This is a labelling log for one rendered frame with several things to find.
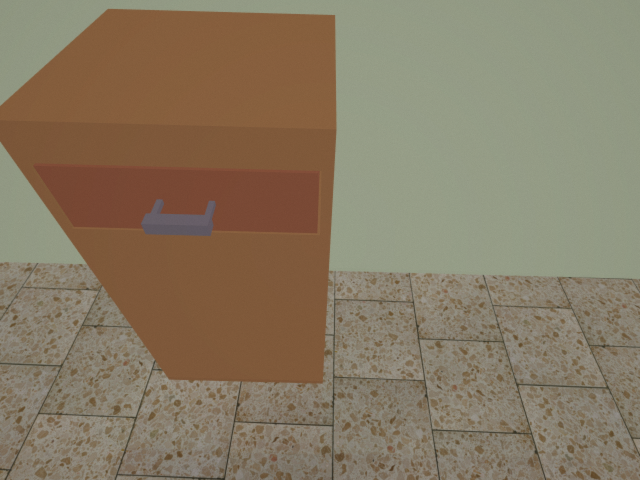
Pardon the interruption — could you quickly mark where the drawer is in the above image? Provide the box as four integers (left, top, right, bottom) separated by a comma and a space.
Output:
33, 163, 320, 233

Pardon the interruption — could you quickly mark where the cabinet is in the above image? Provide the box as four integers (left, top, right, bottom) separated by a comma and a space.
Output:
0, 9, 337, 384

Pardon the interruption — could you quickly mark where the handle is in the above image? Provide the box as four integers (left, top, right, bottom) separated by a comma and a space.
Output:
141, 199, 216, 236

